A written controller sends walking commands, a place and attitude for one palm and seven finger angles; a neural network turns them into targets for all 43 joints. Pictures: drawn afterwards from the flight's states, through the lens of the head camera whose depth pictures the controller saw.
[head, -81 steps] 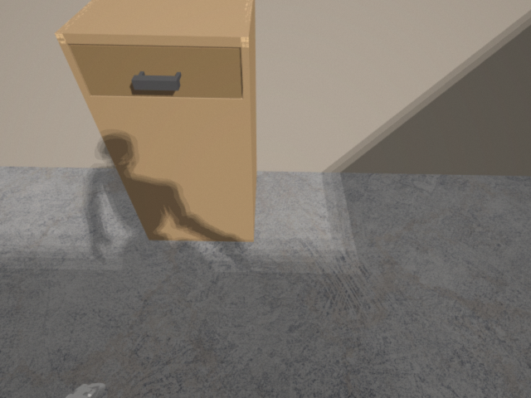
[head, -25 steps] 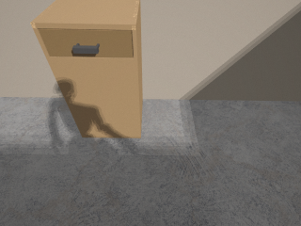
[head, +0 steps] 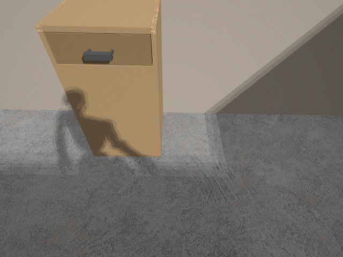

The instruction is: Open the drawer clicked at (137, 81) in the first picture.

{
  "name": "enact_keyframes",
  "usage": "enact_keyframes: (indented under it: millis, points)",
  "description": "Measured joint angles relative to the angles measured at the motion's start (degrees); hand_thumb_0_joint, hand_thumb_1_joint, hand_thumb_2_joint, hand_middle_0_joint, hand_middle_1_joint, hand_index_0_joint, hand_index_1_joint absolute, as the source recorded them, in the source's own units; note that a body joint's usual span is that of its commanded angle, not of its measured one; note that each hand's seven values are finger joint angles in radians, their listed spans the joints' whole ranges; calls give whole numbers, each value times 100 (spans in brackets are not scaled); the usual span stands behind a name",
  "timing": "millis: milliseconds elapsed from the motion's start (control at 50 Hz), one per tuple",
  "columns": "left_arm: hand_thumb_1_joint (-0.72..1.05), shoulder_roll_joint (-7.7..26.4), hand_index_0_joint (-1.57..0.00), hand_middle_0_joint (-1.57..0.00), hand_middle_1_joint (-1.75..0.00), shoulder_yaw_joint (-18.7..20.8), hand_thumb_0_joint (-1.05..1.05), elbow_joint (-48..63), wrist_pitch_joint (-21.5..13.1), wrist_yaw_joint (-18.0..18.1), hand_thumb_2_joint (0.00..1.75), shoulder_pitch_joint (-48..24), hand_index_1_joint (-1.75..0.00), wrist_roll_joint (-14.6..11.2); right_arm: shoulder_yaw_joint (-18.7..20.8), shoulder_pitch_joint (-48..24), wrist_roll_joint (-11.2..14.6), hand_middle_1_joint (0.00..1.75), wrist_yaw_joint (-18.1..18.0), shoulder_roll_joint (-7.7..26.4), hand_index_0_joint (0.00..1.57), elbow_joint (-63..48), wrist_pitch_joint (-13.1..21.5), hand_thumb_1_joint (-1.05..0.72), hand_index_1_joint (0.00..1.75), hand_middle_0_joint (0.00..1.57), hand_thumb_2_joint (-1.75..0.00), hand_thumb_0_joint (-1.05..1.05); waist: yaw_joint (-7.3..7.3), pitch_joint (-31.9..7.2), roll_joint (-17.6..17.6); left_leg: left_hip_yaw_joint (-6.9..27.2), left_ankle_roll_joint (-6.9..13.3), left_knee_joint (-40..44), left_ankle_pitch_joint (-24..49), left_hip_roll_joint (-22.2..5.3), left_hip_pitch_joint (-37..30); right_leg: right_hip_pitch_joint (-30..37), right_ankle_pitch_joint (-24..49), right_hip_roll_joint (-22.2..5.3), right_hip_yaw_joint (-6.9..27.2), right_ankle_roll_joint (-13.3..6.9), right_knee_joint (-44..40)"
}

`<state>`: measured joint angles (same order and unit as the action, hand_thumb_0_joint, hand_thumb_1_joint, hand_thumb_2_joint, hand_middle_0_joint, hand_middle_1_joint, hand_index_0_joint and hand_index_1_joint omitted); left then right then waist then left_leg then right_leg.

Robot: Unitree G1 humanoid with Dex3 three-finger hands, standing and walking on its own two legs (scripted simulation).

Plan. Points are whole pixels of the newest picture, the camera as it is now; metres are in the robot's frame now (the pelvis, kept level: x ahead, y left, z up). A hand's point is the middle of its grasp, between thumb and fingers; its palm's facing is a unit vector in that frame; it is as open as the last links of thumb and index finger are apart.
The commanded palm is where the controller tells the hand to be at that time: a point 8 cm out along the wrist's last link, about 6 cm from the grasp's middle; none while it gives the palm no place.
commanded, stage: take the last steps up to it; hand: left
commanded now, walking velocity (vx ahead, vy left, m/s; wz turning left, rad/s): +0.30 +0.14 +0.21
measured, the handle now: (99, 53) +0.86 +0.36 +0.03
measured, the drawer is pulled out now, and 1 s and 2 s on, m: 0.00 0.00 0.00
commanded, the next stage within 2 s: come to a stop and stand still in 0.86 s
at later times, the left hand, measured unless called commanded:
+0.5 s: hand out of the picture +0.08 +0.27 -0.18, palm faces +0.07 -0.98 -0.17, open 7.4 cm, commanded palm none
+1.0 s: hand (98, 186) +0.36 +0.27 -0.18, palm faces +0.14 -0.97 -0.21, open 7.1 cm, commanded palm none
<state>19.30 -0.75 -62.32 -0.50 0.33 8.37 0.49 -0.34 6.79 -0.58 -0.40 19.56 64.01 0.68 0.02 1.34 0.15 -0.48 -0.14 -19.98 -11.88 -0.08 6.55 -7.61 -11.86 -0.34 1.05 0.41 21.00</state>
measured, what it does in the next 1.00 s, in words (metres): walks ahead: left foot, then right foot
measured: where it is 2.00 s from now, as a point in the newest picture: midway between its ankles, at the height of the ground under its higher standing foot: (158, 255)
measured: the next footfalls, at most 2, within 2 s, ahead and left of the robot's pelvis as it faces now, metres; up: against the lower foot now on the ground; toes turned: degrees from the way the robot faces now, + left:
left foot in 0.26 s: +0.09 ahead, +0.16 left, +0.00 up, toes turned +9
right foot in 0.82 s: +0.38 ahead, -0.01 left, +0.00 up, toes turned -4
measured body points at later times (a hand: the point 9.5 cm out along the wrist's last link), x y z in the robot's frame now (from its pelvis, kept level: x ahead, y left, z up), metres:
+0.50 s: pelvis +0.10 +0.09 +0.00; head +0.11 +0.10 +0.45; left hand +0.08 +0.32 -0.17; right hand +0.03 -0.12 -0.15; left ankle +0.05 +0.15 -0.75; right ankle +0.12 -0.04 -0.67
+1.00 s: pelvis +0.29 +0.08 -0.02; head +0.30 +0.08 +0.43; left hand +0.35 +0.32 -0.16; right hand +0.28 -0.14 -0.18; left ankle +0.26 +0.21 -0.68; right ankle +0.34 -0.01 -0.75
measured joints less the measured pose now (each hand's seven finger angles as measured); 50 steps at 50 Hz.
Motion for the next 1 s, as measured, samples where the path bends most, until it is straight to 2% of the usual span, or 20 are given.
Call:
enact_keyframes:
  millis: [80, 140, 180, 220, 260, 300, 340, 380, 440, 540, 620, 720, 800, 820, 840, 880, 900, 940, 1000]
  points:
    - [91, -168, -20, -20, -30, 23, 0, 68, 54, 14, 90, 170, -30, 34, 0, 226, -55, 30, 11, -83, 20, -52, -89, -91, 30, 20, -90, 1, 20, -152, -76, 45, 17, -522, -405, -31, 218, -41, -171, 22, -63, 6, 179]
    - [91, -354, -20, -20, -30, 76, 0, 171, 28, -6, 90, 453, -30, 63, 34, 533, -83, 30, 48, -206, 20, -103, -159, -91, 30, 20, -90, 1, 67, -257, -74, -65, 33, -1441, -1107, -56, 616, -3, -299, -33, -138, 6, 216]
    - [91, -466, -20, -20, -30, 114, 0, 199, -26, -11, 90, 678, -30, 87, 70, 722, -73, 30, 90, -304, 20, -151, -166, -91, 30, 20, -90, 1, 97, -258, -21, -154, 50, -1921, -1301, -67, 879, 73, -365, -132, -171, 40, 202]
    - [90, -543, -20, -20, -30, 142, 0, 176, -50, -22, 90, 897, -30, 103, 99, 880, -53, 30, 132, -411, 20, -214, -146, -91, 30, 20, -90, 1, 98, -222, 55, -258, 55, -1889, -1272, -104, 992, 157, -465, -264, -203, 130, 239]
    - [90, -593, -20, -20, -30, 170, 0, 118, -21, -29, 90, 1100, -30, 97, 114, 1034, -38, 30, 151, -509, 20, -290, -79, -91, 30, 20, -90, 1, 77, -175, 121, -370, 49, -1351, -929, -142, 894, 174, -681, -400, -231, 241, 473]
    - [90, -644, -20, -20, -30, 200, 0, 42, 79, -31, 90, 1267, -30, 74, 145, 1166, -62, 30, 127, -597, 20, -349, 30, -91, 30, 20, -90, 1, 59, -139, 173, -508, 154, -1325, -400, -75, 868, -111, -1260, -520, -213, 134, 1315]
    - [91, -703, -20, -20, -30, 226, 0, -73, 189, -16, 90, 1352, -30, 83, 150, 1289, -79, 30, 69, -726, 20, -352, 100, -91, 30, 20, -90, 1, 36, -131, 194, -641, 316, -1365, -585, -11, 764, -695, -1643, -479, -165, -27, 2713]
    - [91, -738, -20, -20, -30, 261, 1, -142, 197, -34, 90, 1344, -30, 96, 117, 1451, -72, 30, 8, -890, 20, -305, 150, -91, 30, 20, -90, 1, -26, -125, 219, -699, 408, -1057, -633, 82, 525, -1249, -1380, -464, -257, -106, 3732]
    - [91, -784, -20, -20, -30, 291, 1, -105, 134, -62, 90, 1207, -30, 107, 57, 1713, -46, 30, -52, -1149, 20, -129, 233, -91, 30, 20, -90, 1, -60, -102, 237, -700, 458, -433, -430, 224, 127, -1848, -831, -504, -440, -57, 4200]
    - [91, -938, -20, -20, -30, 316, 1, 88, 79, -57, 90, 850, -30, 106, 25, 2059, -18, 30, -103, -1484, 20, 179, 316, -91, 30, 20, -90, 1, -92, -52, 194, -634, 530, 255, -324, 389, -432, -2432, -311, -580, -558, 78, 3930]
    - [94, -952, -20, -20, -30, 380, 1, 158, 93, -19, 90, 512, -30, 99, 42, 2216, -30, 30, -142, -1636, 20, 339, 355, -91, 30, 21, -90, 1, -172, 22, 157, -588, 522, 495, -450, 444, -829, -2572, -89, -606, -591, 96, 3305]
    - [93, -1011, -20, -20, -30, 378, 1, 291, 53, -45, 90, 93, -30, 76, 81, 2308, -67, 30, -176, -1623, 20, 431, 375, -91, 30, 21, -90, 1, -318, 130, 47, -570, 446, 480, -840, 405, -1244, -2386, -35, -504, -684, -49, 2319]
    - [92, -1101, -19, -20, -30, 332, 1, 472, -91, -38, 90, -149, -30, 85, 110, 2355, -58, 30, -192, -1529, 20, 488, 335, -91, 30, 21, -90, 1, -357, 210, -93, -560, 327, -99, -1433, 229, -1377, -1844, -109, -202, -863, -267, 1585]
    - [92, -1097, -20, -20, -30, 319, 1, 529, -178, -39, 90, -159, -30, 99, 119, 2395, -35, 30, -184, -1534, 20, 498, 313, -91, 30, 21, -90, 1, -346, 197, -57, -540, 296, -654, -1624, 201, -1215, -1608, 144, -178, -885, -372, 1346]
    - [92, -1120, -20, -20, -30, 323, 1, 567, -276, -22, 90, -183, -30, 108, 134, 2359, 0, 30, -167, -1518, 20, 506, 281, -91, 30, 21, -90, 1, -295, 215, -68, -508, 265, -1597, -1609, 125, -839, -1588, 254, -168, -922, -435, 1451]
    - [92, -1177, -20, -20, -30, 302, 0, 607, -399, 1, 90, -151, -30, 68, 189, 2167, 18, 30, -142, -1430, 20, 452, 205, -91, 30, 21, -90, 1, -227, 271, -135, -264, 229, -3683, -1639, 42, 84, -1474, -56, -135, -1018, -465, 1675]
    - [91, -1199, -20, -20, -30, 294, 0, 599, -412, 20, 90, -88, -30, 54, 228, 2035, 3, 30, -131, -1369, 20, 396, 156, -91, 30, 21, -90, 1, -194, 267, -155, -197, 219, -4383, -1548, -7, 504, -1355, -172, -114, -1040, -453, 1627]
    - [91, -1237, -20, -20, -30, 303, 0, 525, -398, 90, 90, 90, -30, 39, 284, 1716, -40, 30, -111, -1227, 20, 221, 68, -91, 30, 20, -90, 1, -170, 213, -184, -151, 171, -4966, -1259, -191, 1235, -1112, -201, -72, -1059, -386, 1352]
    - [96, -1100, -20, -20, -30, 432, -3, 452, -362, 213, 90, 307, -30, 32, 327, 1263, -78, 30, -91, -1082, 20, -123, 17, -91, 30, 20, -90, 1, -168, 86, -181, -159, 39, -4392, -948, -504, 1925, -827, -99, -41, -1083, -342, 903]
